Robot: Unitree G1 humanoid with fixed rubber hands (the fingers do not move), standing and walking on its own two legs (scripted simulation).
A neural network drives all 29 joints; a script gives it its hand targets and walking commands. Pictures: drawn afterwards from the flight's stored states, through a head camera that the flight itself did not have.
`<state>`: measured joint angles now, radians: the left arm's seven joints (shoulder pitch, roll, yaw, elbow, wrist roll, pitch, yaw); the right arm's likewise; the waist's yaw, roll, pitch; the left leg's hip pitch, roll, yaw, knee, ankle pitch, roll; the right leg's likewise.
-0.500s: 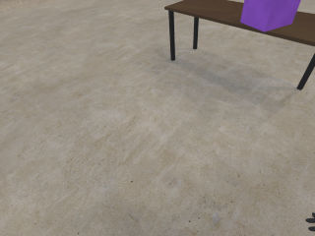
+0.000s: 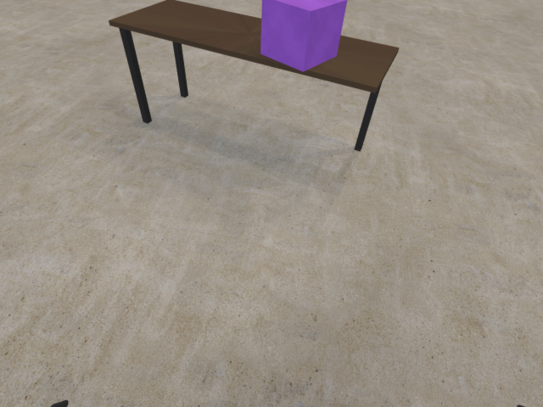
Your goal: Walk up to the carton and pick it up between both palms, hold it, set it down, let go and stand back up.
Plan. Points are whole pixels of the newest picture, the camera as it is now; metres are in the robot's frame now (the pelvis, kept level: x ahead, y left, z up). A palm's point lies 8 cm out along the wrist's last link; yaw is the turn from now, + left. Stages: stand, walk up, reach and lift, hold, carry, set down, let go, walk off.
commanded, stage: walk up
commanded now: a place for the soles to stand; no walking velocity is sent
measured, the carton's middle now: (301, 28) +1.61 -0.22 -0.02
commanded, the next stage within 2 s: none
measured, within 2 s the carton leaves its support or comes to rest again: neither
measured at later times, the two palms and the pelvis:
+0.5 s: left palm (101, 293) +0.34 +0.29 -0.05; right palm (464, 328) +0.27 -0.36 -0.10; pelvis +0.20 -0.03 -0.01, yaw -14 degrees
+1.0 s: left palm (144, 195) +0.59 +0.27 -0.07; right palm (462, 329) +0.28 -0.36 -0.11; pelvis +0.37 -0.01 -0.02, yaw -22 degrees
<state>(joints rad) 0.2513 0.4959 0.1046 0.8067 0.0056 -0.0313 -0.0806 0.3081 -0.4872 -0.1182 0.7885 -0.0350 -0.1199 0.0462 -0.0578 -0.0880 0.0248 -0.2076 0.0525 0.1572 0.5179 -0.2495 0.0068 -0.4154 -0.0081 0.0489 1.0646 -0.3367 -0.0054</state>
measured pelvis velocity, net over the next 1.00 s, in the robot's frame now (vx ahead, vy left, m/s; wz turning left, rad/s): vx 0.37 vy -0.01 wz -0.39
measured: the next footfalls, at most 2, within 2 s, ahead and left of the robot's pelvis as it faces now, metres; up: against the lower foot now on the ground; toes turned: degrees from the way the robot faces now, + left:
right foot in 0.20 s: +0.20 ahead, -0.15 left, +0.00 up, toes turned -11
left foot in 0.62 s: +0.48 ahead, +0.08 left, +0.00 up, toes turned -12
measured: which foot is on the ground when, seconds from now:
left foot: down 0.00-0.26, up 0.28-0.60, down 0.62-0.94, up 0.96-1.00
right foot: up 0.00-0.18, down 0.20-0.68, up 0.70-0.92, down 0.94-1.00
